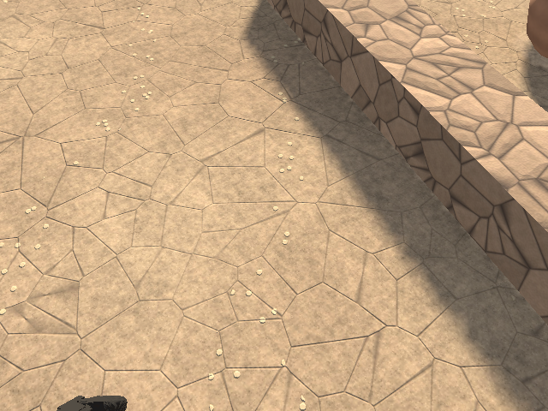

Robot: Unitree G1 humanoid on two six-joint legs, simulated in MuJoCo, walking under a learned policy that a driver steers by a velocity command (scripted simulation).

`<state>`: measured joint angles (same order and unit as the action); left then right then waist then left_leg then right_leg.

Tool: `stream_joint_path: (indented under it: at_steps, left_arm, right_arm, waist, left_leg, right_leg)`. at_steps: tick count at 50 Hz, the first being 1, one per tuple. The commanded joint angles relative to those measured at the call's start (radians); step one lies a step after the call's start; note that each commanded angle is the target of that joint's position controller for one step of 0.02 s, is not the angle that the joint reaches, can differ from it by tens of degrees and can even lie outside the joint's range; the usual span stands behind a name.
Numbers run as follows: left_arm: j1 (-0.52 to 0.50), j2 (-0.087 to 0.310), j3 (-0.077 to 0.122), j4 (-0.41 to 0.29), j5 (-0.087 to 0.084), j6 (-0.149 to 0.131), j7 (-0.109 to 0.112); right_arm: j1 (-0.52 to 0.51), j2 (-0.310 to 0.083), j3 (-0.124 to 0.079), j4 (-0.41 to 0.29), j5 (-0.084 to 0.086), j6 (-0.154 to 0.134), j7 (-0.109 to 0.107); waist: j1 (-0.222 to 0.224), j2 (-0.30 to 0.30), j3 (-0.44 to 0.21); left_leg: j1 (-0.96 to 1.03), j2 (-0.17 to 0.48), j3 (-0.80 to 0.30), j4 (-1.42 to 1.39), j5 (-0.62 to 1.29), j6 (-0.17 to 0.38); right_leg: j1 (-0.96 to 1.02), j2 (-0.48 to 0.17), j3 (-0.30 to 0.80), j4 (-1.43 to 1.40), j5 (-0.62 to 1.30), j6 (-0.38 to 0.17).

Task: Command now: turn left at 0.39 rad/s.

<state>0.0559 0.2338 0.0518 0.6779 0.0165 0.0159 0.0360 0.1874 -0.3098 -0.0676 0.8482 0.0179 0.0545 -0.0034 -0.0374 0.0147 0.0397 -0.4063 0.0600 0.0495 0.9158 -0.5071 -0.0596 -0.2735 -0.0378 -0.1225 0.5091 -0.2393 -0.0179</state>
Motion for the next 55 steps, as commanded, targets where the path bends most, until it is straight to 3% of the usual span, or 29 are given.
stream_joint_path:
  at_steps: [1,4,5,6,7,8,9,10,11,13,20,27,30,32,33,34,35,36,37,39,42,44,47,50,51,52,53,54,55]
  left_arm:
    - [-0.033,0.173,0.059,-0.038,-0.004,-0.006,0.009]
    - [-0.059,0.183,0.063,-0.018,-0.029,0.006,0.014]
    - [-0.028,0.164,0.062,0.004,-0.038,0.01,0.014]
    - [0.029,0.126,0.056,0.013,-0.016,0.014,0.011]
    - [-0.077,0.103,0.042,-0.051,0.005,0.008,0.014]
    - [-0.124,0.138,0.053,-0.056,-0.006,0.004,0.019]
    - [-0.112,0.157,0.061,-0.042,-0.022,0.004,0.02]
    - [-0.081,0.165,0.069,-0.016,-0.019,0.005,0.026]
    - [-0.066,0.18,0.075,0.001,-0.012,0.008,0.032]
    - [-0.034,0.167,0.076,0.015,-0.012,0.004,0.029]
    - [-0.036,0.141,0.065,0.024,-0.021,-0.015,0.023]
    - [-0.015,0.16,0.063,0.03,-0.028,-0.046,-0.002]
    - [0.022,0.17,0.064,0.036,-0.031,-0.062,-0.017]
    - [0.089,0.174,0.069,0.057,-0.031,-0.07,-0.027]
    - [0.114,0.21,0.079,0.063,-0.022,-0.069,-0.026]
    - [0.096,0.271,0.086,0.047,-0.007,-0.059,-0.018]
    - [0.09,0.295,0.087,0.045,0.027,-0.053,-0.02]
    - [0.058,0.247,0.075,0.024,0.018,-0.054,-0.019]
    - [0.018,0.196,0.06,0.013,0.007,-0.052,-0.014]
    - [0.003,0.173,0.048,0.011,-0.017,-0.045,-0.008]
    - [0.062,0.191,0.047,0.029,-0.009,-0.033,-0.001]
    - [0.101,0.202,0.049,0.039,-0.015,-0.029,-0.002]
    - [0.111,0.244,0.055,0.048,-0.027,-0.03,-0.016]
    - [0.115,0.254,0.052,0.062,-0.05,-0.036,-0.033]
    - [0.123,0.232,0.043,0.069,-0.05,-0.041,-0.038]
    - [0.116,0.175,0.022,0.07,-0.039,-0.052,-0.045]
    - [0.078,0.079,-0.009,0.041,-0.008,-0.067,-0.058]
    - [0.023,0.122,0.004,-0.017,-0.022,-0.084,-0.05]
    - [0.009,0.204,0.028,-0.01,-0.033,-0.089,-0.043]
  right_arm:
    - [-0.003,-0.064,-0.019,-0.077,0.0,0.0,0.004]
    - [0.068,-0.066,-0.027,-0.072,-0.002,-0.003,0.024]
    - [0.09,-0.083,-0.035,-0.067,-0.012,-0.006,0.024]
    - [0.089,-0.185,-0.06,-0.087,-0.019,-0.014,0.009]
    - [0.098,-0.287,-0.075,-0.114,-0.042,-0.028,0.006]
    - [0.116,-0.265,-0.068,-0.125,-0.071,-0.053,0.015]
    - [0.073,-0.24,-0.061,-0.131,-0.061,-0.071,0.015]
    - [0.019,-0.215,-0.058,-0.14,-0.034,-0.074,0.005]
    - [-0.018,-0.175,-0.045,-0.149,-0.01,-0.07,-0.005]
    - [-0.012,-0.148,-0.033,-0.16,-0.008,-0.062,-0.02]
    - [0.027,-0.171,-0.045,-0.182,-0.006,-0.044,-0.037]
    - [-0.022,-0.186,-0.054,-0.219,-0.009,-0.026,-0.024]
    - [-0.051,-0.183,-0.053,-0.237,-0.001,-0.017,-0.022]
    - [-0.086,-0.174,-0.049,-0.252,0.013,-0.009,-0.028]
    - [-0.069,-0.147,-0.042,-0.258,0.012,-0.008,-0.032]
    - [0.001,-0.086,-0.026,-0.253,-0.005,-0.01,-0.027]
    - [0.003,-0.139,-0.044,-0.28,0.004,-0.019,-0.025]
    - [0.03,-0.212,-0.066,-0.26,-0.007,-0.023,-0.024]
    - [0.033,-0.23,-0.078,-0.238,0.0,-0.019,-0.021]
    - [0.033,-0.17,-0.066,-0.22,-0.004,-0.001,-0.025]
    - [-0.019,-0.106,-0.041,-0.251,0.004,-0.005,-0.02]
    - [-0.045,-0.081,-0.025,-0.263,0.0,-0.01,-0.015]
    - [-0.065,-0.064,-0.005,-0.268,-0.001,-0.025,0.001]
    - [0.016,-0.079,-0.011,-0.223,-0.001,-0.049,0.008]
    - [0.069,-0.081,-0.013,-0.197,-0.001,-0.054,0.006]
    - [0.147,-0.096,-0.019,-0.177,0.003,-0.059,0.0]
    - [0.261,-0.159,-0.03,-0.161,-0.003,-0.062,-0.011]
    - [0.265,-0.269,-0.057,-0.165,-0.022,-0.072,0.0]
    - [0.22,-0.201,-0.041,-0.178,-0.025,-0.091,0.004]
  waist:
    - [0.024,-0.144,-0.112]
    - [-0.02,-0.143,-0.135]
    - [-0.021,-0.091,-0.117]
    - [0.018,0.15,-0.089]
    - [-0.008,0.347,-0.065]
    - [-0.051,0.204,-0.138]
    - [-0.021,0.143,-0.112]
    - [0.01,0.085,-0.091]
    - [0.023,0.08,-0.082]
    - [0.035,0.094,-0.108]
    - [0.01,0.112,-0.103]
    - [0.003,0.144,-0.101]
    - [0.018,0.151,-0.125]
    - [0.064,0.14,-0.133]
    - [0.06,0.093,-0.148]
    - [0.006,-0.14,-0.167]
    - [-0.004,-0.296,-0.117]
    - [-0.003,-0.208,-0.109]
    - [-0.009,-0.157,-0.09]
    - [0.006,-0.139,-0.06]
    - [0.044,-0.166,-0.071]
    - [0.075,-0.176,-0.106]
    - [0.094,-0.222,-0.065]
    - [0.045,-0.17,-0.029]
    - [0.018,-0.15,-0.032]
    - [-0.021,-0.114,-0.072]
    - [-0.051,0.098,-0.138]
    - [-0.054,0.26,-0.069]
    - [-0.05,0.158,-0.002]
  left_leg:
    - [0.011,0.021,-0.003,-0.053,0.053,0.014]
    - [0.142,-0.023,0.058,-0.281,0.222,0.058]
    - [0.195,-0.043,0.034,-0.403,0.333,0.092]
    - [0.283,0.111,-0.232,-0.526,0.628,0.166]
    - [0.325,0.331,-0.58,-0.584,0.909,0.367]
    - [0.321,0.345,-0.598,-0.609,0.797,0.431]
    - [0.316,0.292,-0.513,-0.602,0.696,0.384]
    - [0.313,0.237,-0.443,-0.588,0.615,0.323]
    - [0.306,0.211,-0.406,-0.586,0.598,0.285]
    - [0.297,0.167,-0.366,-0.587,0.638,0.269]
    - [0.352,0.131,-0.402,-0.589,0.516,0.275]
    - [0.265,0.109,-0.51,-0.552,0.517,0.29]
    - [0.284,0.097,-0.566,-0.505,0.635,0.277]
    - [0.25,0.05,-0.56,-0.455,0.611,0.228]
    - [0.173,0.004,-0.525,-0.396,0.467,0.181]
    - [0.046,-0.119,-0.365,-0.184,0.103,0.121]
    - [-0.138,-0.212,-0.233,0.009,-0.179,0.068]
    - [-0.166,-0.132,-0.23,0.188,-0.14,0.031]
    - [-0.166,-0.114,-0.218,0.25,-0.066,0.013]
    - [-0.19,-0.111,-0.206,0.299,0.028,-0.023]
    - [-0.168,-0.109,-0.151,0.18,0.061,-0.041]
    - [-0.127,-0.074,-0.116,0.031,0.074,-0.035]
    - [0.016,-0.065,-0.039,-0.18,0.033,-0.001]
    - [0.218,-0.089,0.011,-0.461,0.222,0.061]
    - [0.326,-0.098,0.014,-0.536,0.256,0.083]
    - [0.481,-0.047,-0.064,-0.545,0.258,0.104]
    - [0.636,0.162,-0.336,-0.589,0.305,0.159]
    - [0.552,0.34,-0.637,-0.685,0.227,0.321]
    - [0.493,0.332,-0.623,-0.7,0.268,0.365]
  right_leg:
    - [0.102,-0.29,0.168,-0.135,0.409,-0.209]
    - [0.084,-0.274,0.109,-0.04,0.343,-0.142]
    - [0.039,-0.229,0.06,0.048,0.208,-0.079]
    - [-0.133,-0.118,-0.043,0.287,-0.047,0.025]
    - [-0.383,0.05,0.017,0.524,-0.458,0.091]
    - [-0.404,0.047,0.163,0.673,-0.482,0.078]
    - [-0.42,0.026,0.195,0.707,-0.394,0.059]
    - [-0.432,0.008,0.201,0.688,-0.296,0.054]
    - [-0.429,-0.004,0.207,0.661,-0.231,0.059]
    - [-0.371,0.016,0.203,0.666,-0.143,0.073]
    - [-0.349,0.04,0.223,0.402,-0.073,0.115]
    - [-0.187,0.071,0.231,0.201,-0.115,0.107]
    - [-0.112,0.083,0.228,0.082,-0.106,0.088]
    - [0.022,0.078,0.206,-0.133,0.063,0.062]
    - [0.134,-0.009,0.26,-0.184,0.168,0.03]
    - [0.235,-0.217,0.453,-0.197,0.356,-0.055]
    - [0.197,-0.356,0.643,-0.203,0.501,-0.231]
    - [0.173,-0.379,0.612,-0.202,0.455,-0.277]
    - [0.152,-0.306,0.499,-0.19,0.395,-0.232]
    - [0.151,-0.218,0.385,-0.179,0.341,-0.187]
    - [0.193,-0.187,0.308,-0.177,0.418,-0.206]
    - [0.225,-0.19,0.308,-0.213,0.161,-0.205]
    - [0.123,-0.194,0.322,-0.283,-0.134,-0.202]
    - [0.024,-0.191,0.309,-0.261,-0.169,-0.186]
    - [-0.03,-0.176,0.292,-0.221,-0.15,-0.163]
    - [-0.119,-0.141,0.25,-0.127,-0.14,-0.114]
    - [-0.274,-0.042,0.126,0.191,-0.233,-0.03]
    - [-0.475,0.044,0.083,0.359,-0.373,0.007]
    - [-0.505,-0.011,0.143,0.507,-0.362,0.015]
